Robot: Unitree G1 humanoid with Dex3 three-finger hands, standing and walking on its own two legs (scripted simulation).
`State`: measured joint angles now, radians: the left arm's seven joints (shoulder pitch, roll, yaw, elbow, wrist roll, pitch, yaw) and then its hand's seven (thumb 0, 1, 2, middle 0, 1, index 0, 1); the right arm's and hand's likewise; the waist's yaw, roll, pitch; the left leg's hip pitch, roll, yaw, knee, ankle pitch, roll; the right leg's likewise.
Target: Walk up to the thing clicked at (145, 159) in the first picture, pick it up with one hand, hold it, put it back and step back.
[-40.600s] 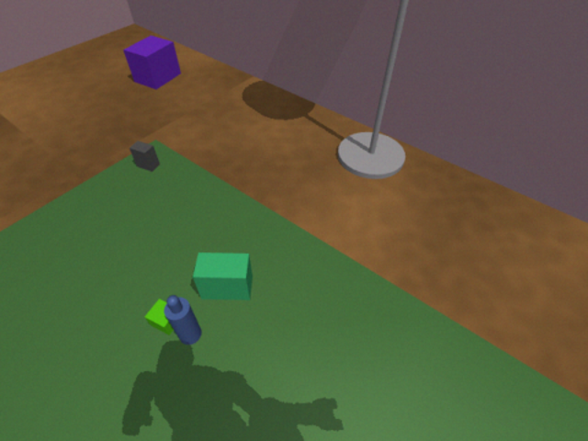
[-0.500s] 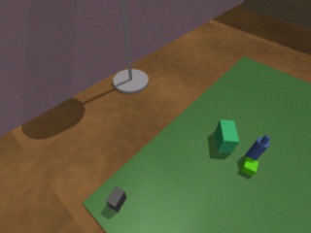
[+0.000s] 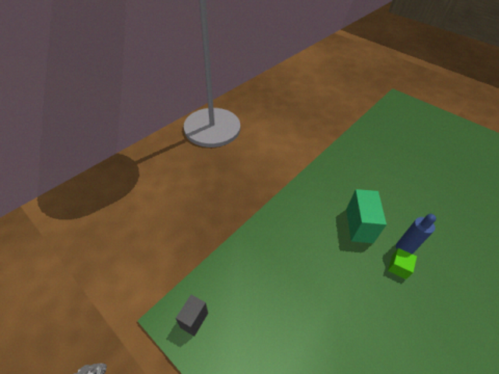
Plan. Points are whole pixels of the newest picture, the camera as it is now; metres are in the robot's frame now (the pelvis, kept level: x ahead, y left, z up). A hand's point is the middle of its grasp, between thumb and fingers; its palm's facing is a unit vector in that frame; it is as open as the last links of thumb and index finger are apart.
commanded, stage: stand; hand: left
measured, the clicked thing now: (192, 315) +0.43 +0.20 -0.72
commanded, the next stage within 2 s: none
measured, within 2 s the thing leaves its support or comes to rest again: neither
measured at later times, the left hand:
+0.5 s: hand out of the picture +0.01 +0.29 -0.18, palm faces -0.02 -0.95 -0.30, open 7.4 cm
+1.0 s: hand out of the picture +0.04 +0.27 -0.17, palm faces -0.01 -0.95 -0.32, open 7.4 cm
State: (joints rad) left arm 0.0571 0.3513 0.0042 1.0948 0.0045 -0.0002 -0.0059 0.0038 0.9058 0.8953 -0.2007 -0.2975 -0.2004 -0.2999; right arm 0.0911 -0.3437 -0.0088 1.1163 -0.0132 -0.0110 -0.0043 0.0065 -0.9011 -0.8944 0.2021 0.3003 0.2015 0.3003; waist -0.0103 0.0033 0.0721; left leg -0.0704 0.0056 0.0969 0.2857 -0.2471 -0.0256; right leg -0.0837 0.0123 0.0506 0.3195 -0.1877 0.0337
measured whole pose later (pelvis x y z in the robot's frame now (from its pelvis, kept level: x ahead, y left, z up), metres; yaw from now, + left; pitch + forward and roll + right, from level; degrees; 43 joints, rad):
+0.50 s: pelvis -0.03 +0.04 +0.00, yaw +1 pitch -3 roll -2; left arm 0.16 0.37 0.00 1.13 0.01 0.02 -0.01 0.00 0.91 0.90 -0.20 -0.30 -0.20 -0.30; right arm 0.12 -0.34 -0.04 1.13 -0.02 0.00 0.00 0.01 -0.90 -0.89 0.20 0.30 0.20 0.30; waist 0.00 -0.03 0.07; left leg -0.10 -0.06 0.10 0.25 -0.19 0.03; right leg -0.15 -0.05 0.05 0.36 -0.18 0.03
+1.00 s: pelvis -0.01 +0.02 +0.00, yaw +2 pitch -2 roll -2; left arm 0.14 0.36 -0.01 1.10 0.01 0.00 0.00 0.00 0.91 0.90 -0.20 -0.30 -0.20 -0.30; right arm 0.09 -0.35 -0.02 1.14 -0.02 -0.01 0.01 0.01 -0.90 -0.89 0.20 0.30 0.20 0.30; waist 0.00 0.00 0.06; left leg -0.12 -0.04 0.07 0.29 -0.23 0.01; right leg -0.13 -0.04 0.02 0.35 -0.19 0.07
